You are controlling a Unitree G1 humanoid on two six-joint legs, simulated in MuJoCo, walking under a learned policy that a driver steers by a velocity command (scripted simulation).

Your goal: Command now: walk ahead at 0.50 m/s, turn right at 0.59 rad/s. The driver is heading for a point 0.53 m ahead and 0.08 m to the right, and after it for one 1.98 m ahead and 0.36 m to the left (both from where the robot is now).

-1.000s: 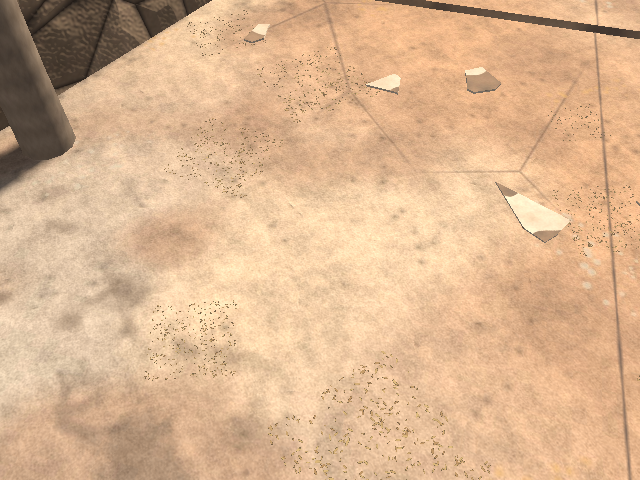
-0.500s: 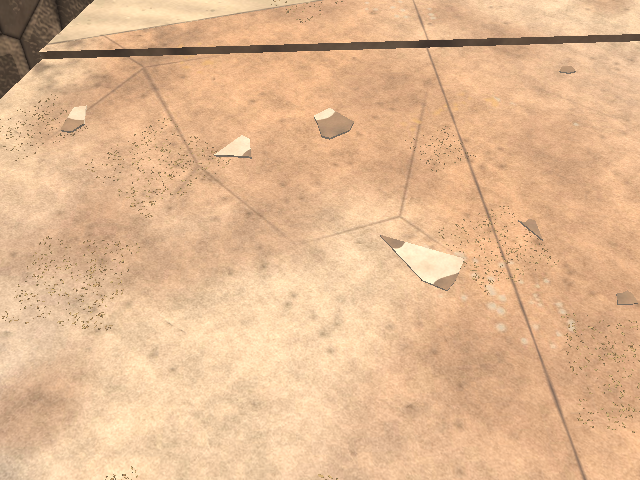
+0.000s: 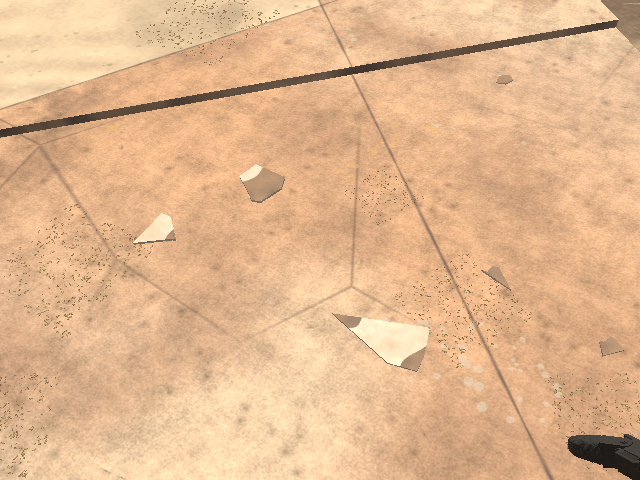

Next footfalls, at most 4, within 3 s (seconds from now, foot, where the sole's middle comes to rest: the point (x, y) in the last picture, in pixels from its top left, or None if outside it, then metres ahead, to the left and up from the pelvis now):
0.12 left None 0.26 0.14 -0.78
0.64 right None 0.46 -0.19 -0.78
1.14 left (361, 428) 0.56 0.02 -0.78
1.60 right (474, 432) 0.57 -0.21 -0.78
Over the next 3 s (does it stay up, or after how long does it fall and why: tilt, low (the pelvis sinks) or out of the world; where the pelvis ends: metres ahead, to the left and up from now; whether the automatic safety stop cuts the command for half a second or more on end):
stays up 0.55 -0.02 -0.01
